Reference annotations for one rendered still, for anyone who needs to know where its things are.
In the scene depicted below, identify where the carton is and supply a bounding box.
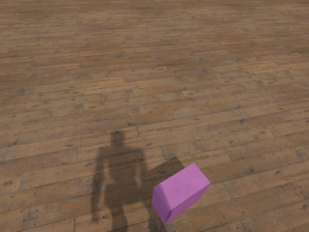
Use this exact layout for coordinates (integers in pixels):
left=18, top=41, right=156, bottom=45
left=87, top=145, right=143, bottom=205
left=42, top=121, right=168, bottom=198
left=152, top=162, right=211, bottom=224

